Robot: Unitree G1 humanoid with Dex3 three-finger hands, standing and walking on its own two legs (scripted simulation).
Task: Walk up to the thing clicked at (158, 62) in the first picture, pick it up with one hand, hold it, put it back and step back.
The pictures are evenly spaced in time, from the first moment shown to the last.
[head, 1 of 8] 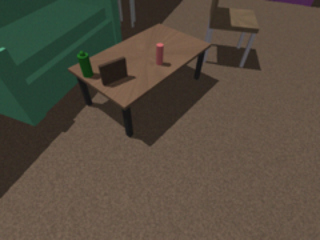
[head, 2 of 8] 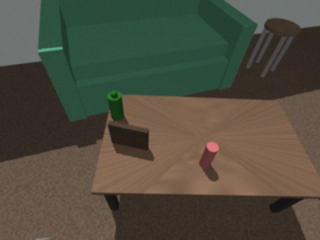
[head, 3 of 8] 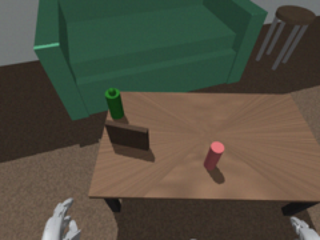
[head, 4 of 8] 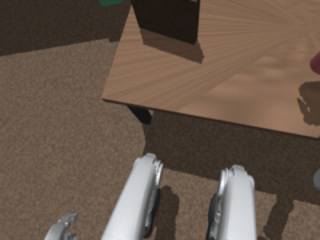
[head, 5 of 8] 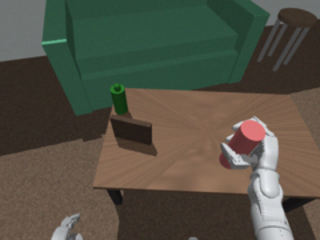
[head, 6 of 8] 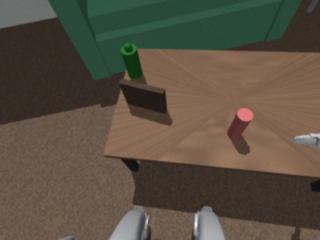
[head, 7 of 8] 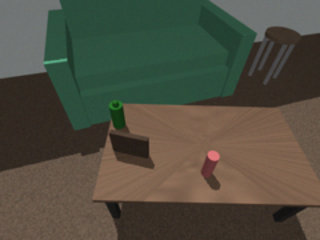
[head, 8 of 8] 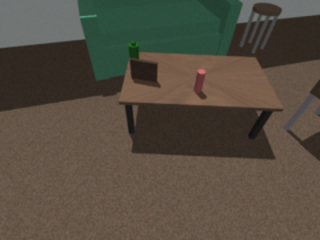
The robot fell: no
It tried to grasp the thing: yes
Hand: right
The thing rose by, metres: 0.35
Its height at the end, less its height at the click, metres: +0.00
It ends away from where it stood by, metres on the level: 0.01
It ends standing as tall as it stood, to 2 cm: yes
